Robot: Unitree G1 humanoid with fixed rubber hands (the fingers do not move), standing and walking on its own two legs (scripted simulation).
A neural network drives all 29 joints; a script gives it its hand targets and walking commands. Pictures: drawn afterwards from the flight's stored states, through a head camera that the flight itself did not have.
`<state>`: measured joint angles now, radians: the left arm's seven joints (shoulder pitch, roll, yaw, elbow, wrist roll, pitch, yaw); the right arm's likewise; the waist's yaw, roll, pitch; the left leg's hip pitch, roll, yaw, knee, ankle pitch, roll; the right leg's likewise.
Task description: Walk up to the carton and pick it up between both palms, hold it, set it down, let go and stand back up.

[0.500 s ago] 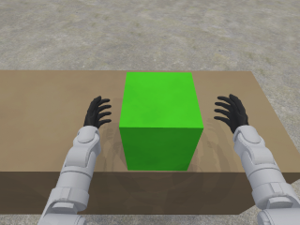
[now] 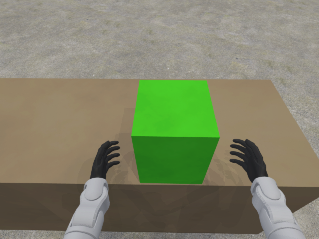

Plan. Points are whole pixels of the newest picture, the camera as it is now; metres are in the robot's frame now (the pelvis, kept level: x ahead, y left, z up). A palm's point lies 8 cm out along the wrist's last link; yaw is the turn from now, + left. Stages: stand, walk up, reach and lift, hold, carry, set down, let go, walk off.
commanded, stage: set down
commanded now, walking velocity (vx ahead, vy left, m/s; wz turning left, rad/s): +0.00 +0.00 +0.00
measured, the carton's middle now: (171, 133) +0.43 -0.03 +0.00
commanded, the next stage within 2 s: let go in 1.38 s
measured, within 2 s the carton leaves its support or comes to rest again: neither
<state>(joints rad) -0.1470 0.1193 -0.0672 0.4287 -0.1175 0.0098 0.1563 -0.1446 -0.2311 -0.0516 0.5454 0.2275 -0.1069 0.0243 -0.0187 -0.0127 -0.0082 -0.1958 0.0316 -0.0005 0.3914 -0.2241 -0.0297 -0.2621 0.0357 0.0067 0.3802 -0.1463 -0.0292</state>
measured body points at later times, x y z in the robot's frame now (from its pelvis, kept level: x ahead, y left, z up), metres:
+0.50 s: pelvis +0.01 +0.00 +0.00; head +0.01 +0.01 +0.45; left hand +0.25 +0.18 -0.03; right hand +0.24 -0.22 -0.03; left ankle -0.01 +0.14 -0.74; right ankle +0.03 -0.10 -0.74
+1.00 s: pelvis +0.02 +0.01 +0.00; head +0.01 +0.02 +0.45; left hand +0.21 +0.20 -0.06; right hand +0.21 -0.22 -0.05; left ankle -0.01 +0.14 -0.74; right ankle +0.03 -0.10 -0.74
